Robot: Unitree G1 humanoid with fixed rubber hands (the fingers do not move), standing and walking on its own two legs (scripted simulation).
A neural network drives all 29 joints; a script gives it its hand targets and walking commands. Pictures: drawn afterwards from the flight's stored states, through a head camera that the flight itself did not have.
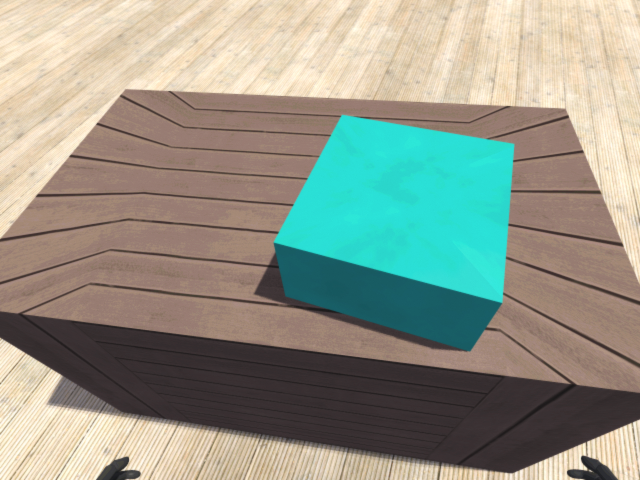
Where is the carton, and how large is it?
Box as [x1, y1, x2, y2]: [273, 115, 513, 350]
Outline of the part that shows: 342,115 273,242 285,295 439,342 470,350 502,301 513,144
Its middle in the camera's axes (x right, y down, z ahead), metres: +0.13 -0.03 +0.64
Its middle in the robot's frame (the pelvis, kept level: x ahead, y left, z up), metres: +0.50 -0.07 -0.02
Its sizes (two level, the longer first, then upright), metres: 0.308 0.295 0.146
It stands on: a pedestal, 0.68 m high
